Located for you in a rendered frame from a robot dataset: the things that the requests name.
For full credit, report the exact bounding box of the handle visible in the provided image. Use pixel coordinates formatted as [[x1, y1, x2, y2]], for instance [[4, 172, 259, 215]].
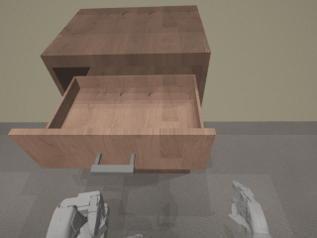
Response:
[[90, 153, 136, 177]]

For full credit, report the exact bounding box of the left robot hand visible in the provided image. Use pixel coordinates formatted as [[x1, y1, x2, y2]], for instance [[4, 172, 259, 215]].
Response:
[[46, 190, 110, 238]]

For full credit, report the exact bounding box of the right robot hand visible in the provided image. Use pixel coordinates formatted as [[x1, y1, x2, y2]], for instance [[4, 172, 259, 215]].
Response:
[[228, 180, 270, 238]]

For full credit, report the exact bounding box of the drawer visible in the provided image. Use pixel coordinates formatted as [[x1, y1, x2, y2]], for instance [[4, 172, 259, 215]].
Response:
[[8, 74, 216, 170]]

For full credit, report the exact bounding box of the cabinet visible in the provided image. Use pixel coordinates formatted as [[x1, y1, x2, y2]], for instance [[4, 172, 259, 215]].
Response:
[[40, 5, 211, 174]]

